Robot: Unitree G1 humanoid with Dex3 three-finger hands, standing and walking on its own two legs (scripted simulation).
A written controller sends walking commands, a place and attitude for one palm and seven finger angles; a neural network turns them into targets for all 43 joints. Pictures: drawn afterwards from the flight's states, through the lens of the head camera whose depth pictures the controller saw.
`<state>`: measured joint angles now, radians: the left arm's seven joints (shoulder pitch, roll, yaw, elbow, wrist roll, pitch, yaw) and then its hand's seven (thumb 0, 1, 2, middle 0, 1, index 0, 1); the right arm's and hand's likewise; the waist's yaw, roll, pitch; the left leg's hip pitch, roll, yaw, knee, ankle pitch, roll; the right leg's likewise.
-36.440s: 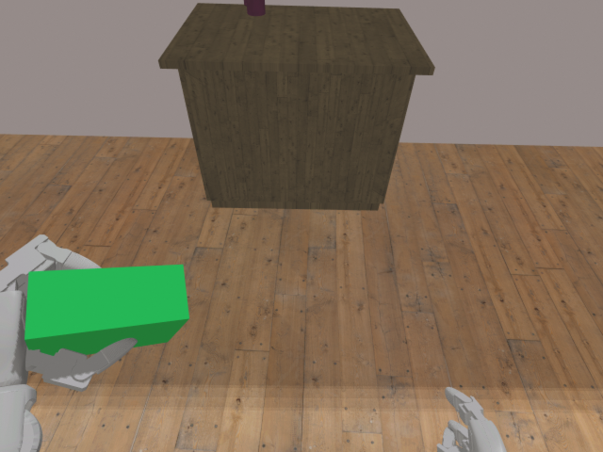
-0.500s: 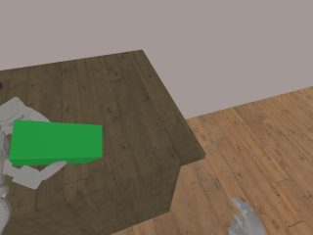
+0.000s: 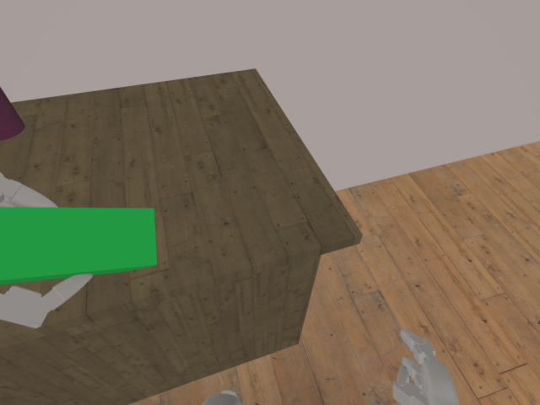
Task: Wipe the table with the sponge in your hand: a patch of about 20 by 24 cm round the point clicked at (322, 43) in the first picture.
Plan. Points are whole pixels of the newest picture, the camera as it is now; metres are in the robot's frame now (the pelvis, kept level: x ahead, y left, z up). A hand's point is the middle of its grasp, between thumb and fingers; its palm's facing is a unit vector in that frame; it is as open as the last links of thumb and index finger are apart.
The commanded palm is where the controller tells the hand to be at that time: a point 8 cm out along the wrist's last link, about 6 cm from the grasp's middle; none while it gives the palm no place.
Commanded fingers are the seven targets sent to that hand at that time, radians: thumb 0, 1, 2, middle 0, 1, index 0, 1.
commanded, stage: step back with the hand held close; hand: left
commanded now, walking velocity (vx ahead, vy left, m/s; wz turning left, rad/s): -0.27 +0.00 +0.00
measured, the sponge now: (98, 245) +0.24 +0.21 +0.19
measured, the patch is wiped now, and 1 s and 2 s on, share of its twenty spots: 0.95 0.95 0.95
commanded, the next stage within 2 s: stop stepping back and stand still in 0.56 s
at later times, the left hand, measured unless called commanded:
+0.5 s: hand (43, 329) +0.14 +0.19 +0.22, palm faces +0.35 -0.85 -0.40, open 9.9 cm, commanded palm +0.07 +0.26 +0.23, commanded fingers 0.00 0.10 1.30 -1.20 -1.60 -1.20 -1.60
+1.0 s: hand out of the picture -0.02 +0.21 +0.21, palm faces +0.43 -0.82 -0.38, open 9.9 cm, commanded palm -0.08 +0.25 +0.23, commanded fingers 0.00 0.10 1.30 -1.20 -1.60 -1.20 -1.60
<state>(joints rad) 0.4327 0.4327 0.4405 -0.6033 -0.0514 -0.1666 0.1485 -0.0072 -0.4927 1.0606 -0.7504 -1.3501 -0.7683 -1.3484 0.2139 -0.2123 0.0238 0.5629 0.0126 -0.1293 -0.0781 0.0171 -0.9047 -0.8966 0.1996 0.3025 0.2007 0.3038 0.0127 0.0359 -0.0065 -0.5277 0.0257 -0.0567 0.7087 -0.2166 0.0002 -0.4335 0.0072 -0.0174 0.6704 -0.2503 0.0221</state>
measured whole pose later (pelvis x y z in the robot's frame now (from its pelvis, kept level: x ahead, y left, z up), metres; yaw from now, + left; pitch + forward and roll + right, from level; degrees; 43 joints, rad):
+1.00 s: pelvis -0.23 -0.03 +0.00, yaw +1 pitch -1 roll -3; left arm 0.38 0.37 0.37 -0.54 -0.05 -0.12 0.12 -0.01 -0.49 1.06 -0.75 -1.35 -0.77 -1.35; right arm 0.25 -0.22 0.01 0.63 0.02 -0.09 -0.04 0.02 -0.90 -0.90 0.20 0.30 0.20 0.30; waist -0.01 0.06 0.00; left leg -0.51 0.06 -0.05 0.94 -0.42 0.01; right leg -0.29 0.04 -0.09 0.63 -0.33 -0.03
